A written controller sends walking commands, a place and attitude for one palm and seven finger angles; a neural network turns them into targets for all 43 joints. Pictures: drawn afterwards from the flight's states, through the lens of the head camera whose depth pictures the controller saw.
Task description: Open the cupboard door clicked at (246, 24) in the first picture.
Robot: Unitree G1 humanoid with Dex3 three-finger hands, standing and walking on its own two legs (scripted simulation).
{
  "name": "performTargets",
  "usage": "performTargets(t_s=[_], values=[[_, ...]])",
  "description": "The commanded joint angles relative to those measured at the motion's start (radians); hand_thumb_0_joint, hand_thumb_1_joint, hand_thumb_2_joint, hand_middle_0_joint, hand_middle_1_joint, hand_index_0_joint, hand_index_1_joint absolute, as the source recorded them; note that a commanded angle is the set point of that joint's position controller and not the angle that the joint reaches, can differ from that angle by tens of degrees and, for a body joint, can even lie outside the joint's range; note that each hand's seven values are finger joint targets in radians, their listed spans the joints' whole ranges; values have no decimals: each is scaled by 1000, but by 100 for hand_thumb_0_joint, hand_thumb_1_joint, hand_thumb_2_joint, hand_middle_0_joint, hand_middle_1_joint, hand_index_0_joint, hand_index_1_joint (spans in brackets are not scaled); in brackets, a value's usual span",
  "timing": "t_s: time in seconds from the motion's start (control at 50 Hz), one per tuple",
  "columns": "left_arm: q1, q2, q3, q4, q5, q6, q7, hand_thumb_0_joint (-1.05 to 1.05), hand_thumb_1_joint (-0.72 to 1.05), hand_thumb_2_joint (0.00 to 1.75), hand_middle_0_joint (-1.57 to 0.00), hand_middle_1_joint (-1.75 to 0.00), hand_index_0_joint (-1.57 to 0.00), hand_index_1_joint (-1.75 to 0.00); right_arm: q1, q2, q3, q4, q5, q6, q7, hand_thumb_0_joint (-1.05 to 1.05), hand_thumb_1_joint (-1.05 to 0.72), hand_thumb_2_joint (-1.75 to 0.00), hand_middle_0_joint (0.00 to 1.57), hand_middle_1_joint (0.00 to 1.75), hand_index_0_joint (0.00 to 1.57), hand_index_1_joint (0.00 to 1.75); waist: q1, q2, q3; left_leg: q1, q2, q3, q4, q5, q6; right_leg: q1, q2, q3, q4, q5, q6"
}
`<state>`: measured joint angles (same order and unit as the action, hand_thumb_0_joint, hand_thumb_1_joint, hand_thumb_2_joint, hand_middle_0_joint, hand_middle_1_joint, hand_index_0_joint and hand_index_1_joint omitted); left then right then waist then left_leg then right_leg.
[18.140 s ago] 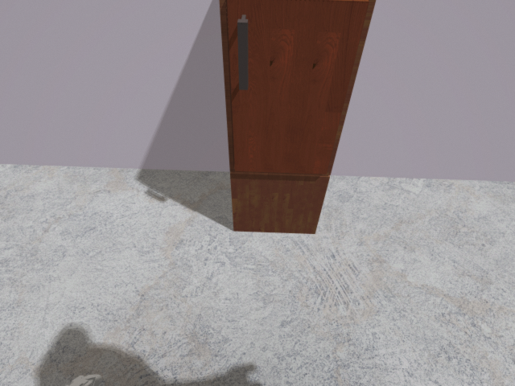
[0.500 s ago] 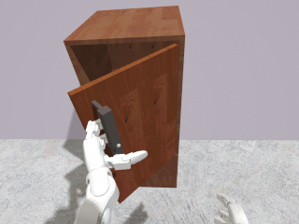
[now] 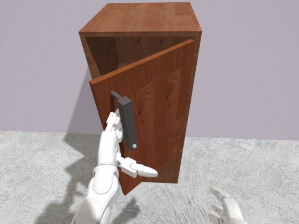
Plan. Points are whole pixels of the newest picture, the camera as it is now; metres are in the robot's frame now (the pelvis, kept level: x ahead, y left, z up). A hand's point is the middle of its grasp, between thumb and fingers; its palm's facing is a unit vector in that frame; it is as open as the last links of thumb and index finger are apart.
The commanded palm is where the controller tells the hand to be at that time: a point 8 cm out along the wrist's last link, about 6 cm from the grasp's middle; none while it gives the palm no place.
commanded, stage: slide the hand sideways off the handle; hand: left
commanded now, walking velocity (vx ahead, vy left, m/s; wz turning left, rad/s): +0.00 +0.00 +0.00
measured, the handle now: (123, 122) +0.34 +0.10 +0.13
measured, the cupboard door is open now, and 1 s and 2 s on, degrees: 45 45 45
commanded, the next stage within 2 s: draw the hand back to the body in 1.08 s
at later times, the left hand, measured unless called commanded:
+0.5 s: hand (116, 160) +0.23 +0.10 +0.13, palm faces -0.04 -1.00 +0.02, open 16.3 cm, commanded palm +0.19 +0.14 +0.13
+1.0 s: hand (99, 178) +0.18 +0.12 +0.13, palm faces +0.01 -1.00 -0.01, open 16.3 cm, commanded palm +0.14 +0.18 +0.13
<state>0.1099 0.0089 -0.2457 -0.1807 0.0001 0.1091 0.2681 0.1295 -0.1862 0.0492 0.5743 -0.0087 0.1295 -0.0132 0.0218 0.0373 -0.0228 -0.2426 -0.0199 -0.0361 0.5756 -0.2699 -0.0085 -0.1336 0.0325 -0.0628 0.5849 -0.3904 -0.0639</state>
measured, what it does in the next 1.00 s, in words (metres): stands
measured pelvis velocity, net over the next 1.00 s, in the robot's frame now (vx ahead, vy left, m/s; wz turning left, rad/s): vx -0.01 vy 0.02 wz -0.02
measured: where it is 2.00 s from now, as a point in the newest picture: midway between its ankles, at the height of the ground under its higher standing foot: outside the picture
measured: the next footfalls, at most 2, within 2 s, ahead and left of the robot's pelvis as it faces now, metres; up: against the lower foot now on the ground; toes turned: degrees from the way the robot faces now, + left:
none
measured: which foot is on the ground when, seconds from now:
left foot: down 0.00-1.00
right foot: down 0.00-1.00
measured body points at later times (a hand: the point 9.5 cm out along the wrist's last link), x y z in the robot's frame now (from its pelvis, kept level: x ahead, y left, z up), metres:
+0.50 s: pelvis -0.03 +0.04 +0.00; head -0.06 +0.04 +0.45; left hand +0.22 +0.15 +0.13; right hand +0.16 -0.16 -0.07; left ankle +0.03 +0.13 -0.73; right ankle -0.04 -0.07 -0.73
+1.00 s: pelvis -0.01 +0.02 +0.00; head -0.05 +0.01 +0.44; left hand +0.17 +0.18 +0.13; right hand +0.19 -0.18 -0.06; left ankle +0.03 +0.13 -0.73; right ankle -0.04 -0.07 -0.73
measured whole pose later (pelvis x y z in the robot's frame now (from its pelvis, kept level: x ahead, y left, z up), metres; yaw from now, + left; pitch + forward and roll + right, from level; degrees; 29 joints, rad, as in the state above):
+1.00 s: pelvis -0.01 +0.02 +0.00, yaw -1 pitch -3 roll -1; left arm 0.52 0.12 -0.15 -0.53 -0.10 0.07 0.06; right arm 0.20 -0.21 0.07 0.46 0.02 0.03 0.00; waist 0.03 0.06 -0.04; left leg -0.30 -0.01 -0.01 0.65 -0.30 0.02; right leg -0.17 0.04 -0.04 0.61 -0.38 -0.04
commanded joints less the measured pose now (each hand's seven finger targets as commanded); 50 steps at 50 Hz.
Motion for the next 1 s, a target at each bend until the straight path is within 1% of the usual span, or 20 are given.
performTargets(t_s=[0.0,0.02,0.06,0.1,0.16,0.22,0.26,0.3,0.38,0.4,0.42,0.44,0.48,0.56,0.62,0.74,0.84,0.9,0.96,0.98], values=[[-308,10,-34,-232,-76,-111,-237,0,-50,30,-15,-30,-15,-30,-145,-77,-18,-211,22,-65,-29,0,-90,-90,20,30,20,30,-25,-69,-165,171,-5,16,-31,217,56,-80,-45,59,-123,460,47],[-311,-22,-34,-210,-110,-100,-238,0,-50,30,-15,-30,-15,-30,-153,-77,-14,-216,28,-79,-32,0,-90,-90,20,30,20,30,-25,-89,-133,164,-1,9,-37,178,54,-108,-37,47,-142,377,48],[-270,-41,6,-170,-161,-75,-212,0,-50,30,-15,-30,-15,-30,-165,-81,-11,-211,34,-100,-34,0,-90,-90,20,30,20,30,-11,-118,-81,145,10,-7,-56,117,47,-140,-24,29,-170,237,45],[-283,-39,31,-174,-166,-59,-171,0,-50,30,-15,-30,-15,-30,-175,-87,-11,-211,34,-112,-29,0,-90,-90,20,30,20,30,-1,-113,-59,125,13,-14,-72,65,42,-165,-18,24,-178,137,42],[-229,-26,24,-222,-97,-66,-106,0,-50,30,-15,-30,-15,-30,-160,-85,-19,-218,26,-117,-5,0,-90,-90,20,30,20,30,13,-66,-87,127,22,-15,-87,73,38,-164,-12,13,-141,125,30],[-187,-19,-1,-269,-34,-63,-70,0,-50,30,-15,-30,-15,-30,-143,-86,-22,-233,21,-102,19,0,-90,-90,20,30,20,30,8,-33,-104,113,29,-12,-88,77,31,-164,-8,9,-109,134,22],[-191,6,6,-294,-10,-62,-56,0,-50,30,-15,-30,-15,-30,-149,-87,-23,-239,20,-92,22,0,-90,-90,20,30,20,30,6,-22,-98,104,30,-11,-88,54,32,-164,-8,15,-113,110,20],[-184,-7,-15,-304,-7,-58,-56,0,-50,30,-15,-30,-15,-30,-156,-83,-19,-249,19,-87,22,0,-90,-90,20,30,20,30,-1,-38,-83,98,30,-14,-86,30,35,-175,-7,14,-117,88,20],[-182,2,0,-327,-42,-58,-66,0,-50,30,-15,-30,-15,-30,-176,-84,-14,-250,19,-86,6,0,-90,-90,20,30,20,30,-3,-56,-71,95,31,-19,-93,-21,35,-180,-5,15,-134,42,23],[-194,-5,-11,-333,-45,-57,-70,0,-50,30,-15,-30,-15,-30,-175,-85,-11,-248,20,-87,5,0,-90,-90,20,30,20,30,-9,-41,-67,97,32,-24,-96,-26,33,-186,-4,13,-130,40,22],[-195,-14,-20,-356,-50,-59,-73,0,-50,30,-15,-30,-15,-30,-173,-84,-13,-250,20,-93,4,0,-90,-90,20,30,20,30,-9,-37,-92,112,33,-26,-95,-18,34,-183,-2,9,-123,51,23],[-168,-2,-10,-365,-49,-62,-75,0,-50,30,-15,-30,-15,-30,-170,-84,-14,-249,22,-97,5,0,-90,-90,20,30,20,30,-4,-34,-92,108,36,-30,-95,-16,31,-177,0,7,-119,55,20],[-110,-26,-32,-372,-55,-60,-85,0,-50,30,-15,-30,-15,-30,-164,-85,-14,-254,21,-100,9,0,-90,-90,20,30,20,30,-2,-31,-97,108,39,-33,-100,-5,30,-176,0,0,-107,71,21],[3,12,-6,-384,-48,-49,-107,0,-50,30,-15,-30,-15,-30,-153,-91,-13,-259,23,-97,15,0,-90,-90,20,30,20,30,6,-47,-78,88,40,-29,-99,17,30,-171,-1,1,-108,90,21],[8,20,-17,-427,-31,-42,-115,0,-50,30,-15,-30,-15,-30,-159,-93,-12,-274,21,-92,16,0,-90,-90,20,30,20,30,-4,-40,-61,86,36,-27,-88,19,34,-187,-3,7,-109,87,22],[119,87,69,-504,-62,-61,-131,0,-50,30,-15,-30,-15,-30,-151,-93,-12,-287,21,-104,10,0,-90,-90,20,30,20,30,17,-42,-75,83,33,-17,-71,47,37,-167,1,16,-116,98,22],[223,84,67,-570,-83,-103,-172,0,-50,30,-15,-30,-15,-30,-122,-98,-18,-293,22,-136,13,0,-90,-90,20,30,20,30,9,-21,-75,90,33,-11,-40,104,41,-178,2,18,-106,156,25],[270,109,85,-583,-98,-111,-208,0,-50,30,-15,-30,-15,-30,-101,-107,-20,-297,24,-154,7,0,-90,-90,20,30,20,30,-1,-32,-65,74,27,-4,-28,102,45,-188,-2,20,-103,179,34],[383,159,147,-583,-112,-115,-242,0,-50,30,-15,-30,-15,-30,-80,-111,-25,-301,26,-174,-1,0,-90,-90,20,30,20,30,10,-40,-57,56,21,9,-9,109,50,-187,-9,32,-109,208,41],[385,181,176,-579,-118,-117,-250,0,-50,30,-15,-30,-15,-30,-72,-114,-23,-297,26,-176,-4,0,-90,-90,20,30,20,30,8,-66,-49,46,18,9,-4,110,51,-188,-10,36,-109,215,43]])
